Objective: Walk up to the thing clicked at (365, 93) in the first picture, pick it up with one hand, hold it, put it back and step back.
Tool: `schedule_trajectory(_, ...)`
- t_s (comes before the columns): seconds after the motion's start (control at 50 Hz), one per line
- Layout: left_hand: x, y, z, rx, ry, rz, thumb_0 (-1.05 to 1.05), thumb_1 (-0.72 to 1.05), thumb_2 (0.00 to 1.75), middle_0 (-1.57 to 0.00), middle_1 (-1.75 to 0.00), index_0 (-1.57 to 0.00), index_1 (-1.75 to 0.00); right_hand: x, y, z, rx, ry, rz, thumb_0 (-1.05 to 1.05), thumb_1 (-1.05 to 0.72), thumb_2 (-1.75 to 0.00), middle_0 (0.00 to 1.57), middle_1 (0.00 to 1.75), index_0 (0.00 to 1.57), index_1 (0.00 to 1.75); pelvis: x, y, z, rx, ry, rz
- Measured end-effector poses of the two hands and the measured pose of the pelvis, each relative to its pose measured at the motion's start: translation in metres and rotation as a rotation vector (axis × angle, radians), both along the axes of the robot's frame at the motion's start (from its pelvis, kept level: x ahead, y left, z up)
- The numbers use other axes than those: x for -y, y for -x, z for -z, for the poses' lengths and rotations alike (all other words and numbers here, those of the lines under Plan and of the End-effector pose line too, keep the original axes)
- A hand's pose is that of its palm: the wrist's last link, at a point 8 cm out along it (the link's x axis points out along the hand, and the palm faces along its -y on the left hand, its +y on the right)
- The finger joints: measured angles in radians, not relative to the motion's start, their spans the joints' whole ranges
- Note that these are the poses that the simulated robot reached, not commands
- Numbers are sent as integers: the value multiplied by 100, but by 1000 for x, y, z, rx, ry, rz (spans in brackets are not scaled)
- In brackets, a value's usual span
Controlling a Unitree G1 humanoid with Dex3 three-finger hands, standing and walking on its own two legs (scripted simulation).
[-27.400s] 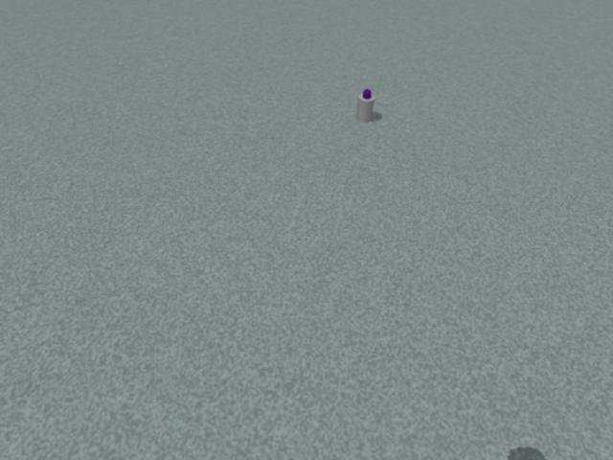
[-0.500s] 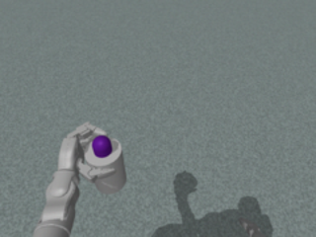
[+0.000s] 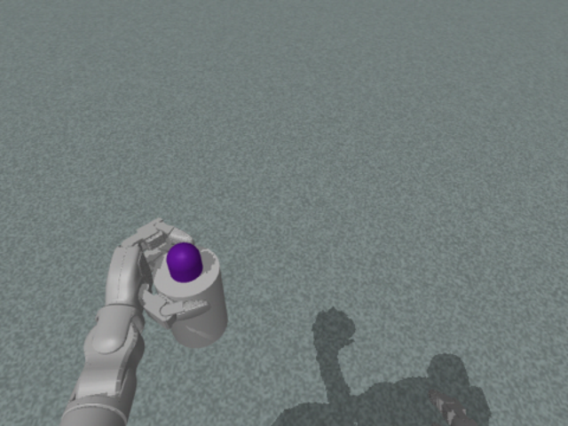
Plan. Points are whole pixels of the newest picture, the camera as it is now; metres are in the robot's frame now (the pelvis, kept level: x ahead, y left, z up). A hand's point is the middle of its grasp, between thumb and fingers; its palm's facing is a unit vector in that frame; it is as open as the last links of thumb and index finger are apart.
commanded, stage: hold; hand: left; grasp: from the side
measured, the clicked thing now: (191, 289) +0.31 +0.15 +0.00
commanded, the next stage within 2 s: crouch in 0.30 s
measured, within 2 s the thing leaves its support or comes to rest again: neither
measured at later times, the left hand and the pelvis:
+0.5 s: hand (179, 269) +0.32 +0.16 +0.04, palm faces +0.06 -1.00 -0.04, open 10.6 cm; pelvis +0.00 +0.00 +0.00, yaw +0 degrees
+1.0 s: hand (197, 309) +0.35 +0.17 -0.16, palm faces +0.08 -1.00 -0.04, open 10.6 cm; pelvis -0.03 +0.00 -0.14, yaw +0 degrees
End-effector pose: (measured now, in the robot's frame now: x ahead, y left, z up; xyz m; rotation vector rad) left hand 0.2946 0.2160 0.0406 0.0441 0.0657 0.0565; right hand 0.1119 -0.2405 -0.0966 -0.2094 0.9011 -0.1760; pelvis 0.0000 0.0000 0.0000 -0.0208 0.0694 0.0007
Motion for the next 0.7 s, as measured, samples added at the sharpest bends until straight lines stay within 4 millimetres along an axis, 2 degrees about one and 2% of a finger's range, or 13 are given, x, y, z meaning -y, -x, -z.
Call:
schedule_trajectory(0.26, 7, -3, -2, 10, 10, 7, -3, -61, 89, -63, -111, -84, -118, 0, -3, 0, 8, -5, 0, 1, -93, -90, 20, 30, 20, 30, 1, -1, 0, -4, 0, 1)
schedule_trajectory(0.5, 3, -4, 1, -2, 4, -3, -3, -61, 88, -63, -110, -85, -117, 0, -6, 0, 10, -2, -1, 1, -91, -90, 20, 30, 20, 30, 1, -2, 1, -6, 0, 0)
schedule_trajectory(0.6, 2, -6, 15, -18, 19, -16, -4, -60, 86, -65, -107, -86, -115, 2, -3, 4, -4, 1, -11, 1, -90, -89, 20, 30, 20, 30, 1, 1, 4, -27, -1, -1)
schedule_trajectory(0.7, 3, -9, 45, -31, 34, -26, -4, -60, 86, -65, -107, -87, -114, 6, 4, 17, -38, 10, -27, 0, -89, -89, 20, 30, 20, 30, 1, 9, 17, -81, -2, -1)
